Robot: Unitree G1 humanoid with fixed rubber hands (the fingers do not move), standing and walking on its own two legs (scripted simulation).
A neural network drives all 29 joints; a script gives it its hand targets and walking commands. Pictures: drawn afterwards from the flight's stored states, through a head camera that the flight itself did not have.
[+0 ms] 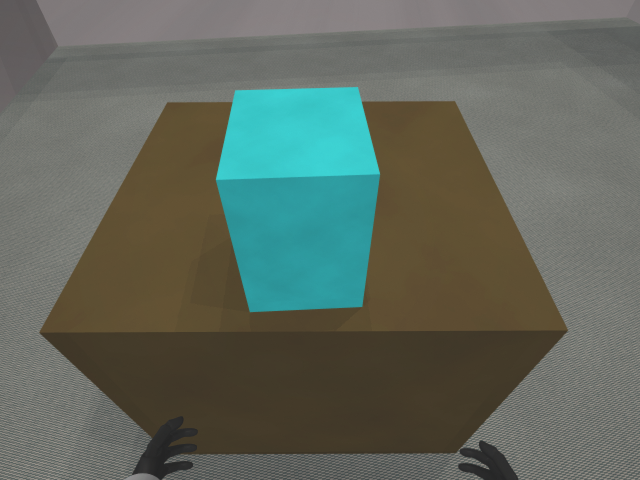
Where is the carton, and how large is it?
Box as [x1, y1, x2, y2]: [216, 87, 379, 311]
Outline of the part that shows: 357,87 235,90 218,167 216,182 250,311 350,307 362,305 379,172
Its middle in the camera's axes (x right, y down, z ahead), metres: -0.03 -0.07 +0.61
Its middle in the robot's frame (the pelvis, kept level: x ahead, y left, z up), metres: +0.52 +0.05 +0.07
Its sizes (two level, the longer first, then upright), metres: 0.219 0.187 0.273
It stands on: a pedestal, 0.70 m high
